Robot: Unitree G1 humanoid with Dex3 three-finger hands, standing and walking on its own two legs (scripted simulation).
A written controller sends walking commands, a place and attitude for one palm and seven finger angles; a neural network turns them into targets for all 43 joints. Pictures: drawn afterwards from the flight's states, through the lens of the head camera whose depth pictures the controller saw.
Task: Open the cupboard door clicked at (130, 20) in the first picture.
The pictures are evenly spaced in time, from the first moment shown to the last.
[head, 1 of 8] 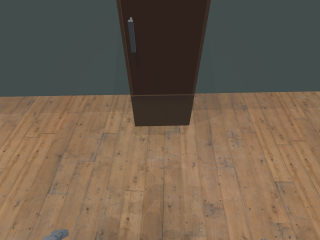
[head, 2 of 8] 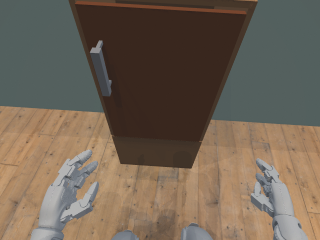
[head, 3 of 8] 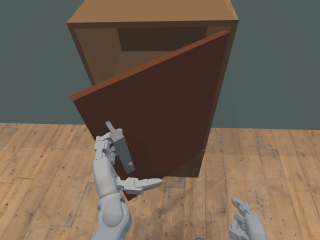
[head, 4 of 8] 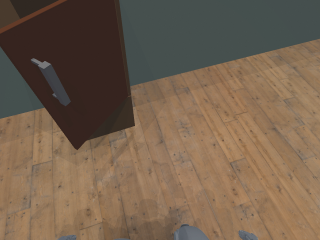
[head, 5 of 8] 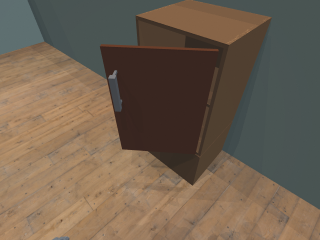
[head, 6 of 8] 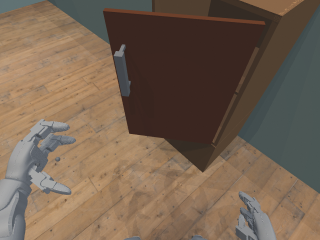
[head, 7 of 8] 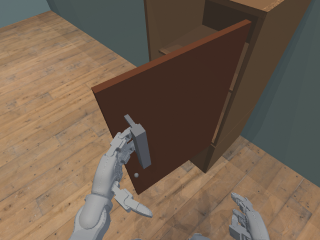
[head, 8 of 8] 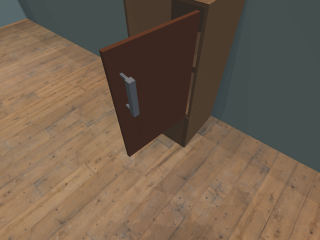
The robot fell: no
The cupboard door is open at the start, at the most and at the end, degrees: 0 80 80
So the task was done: yes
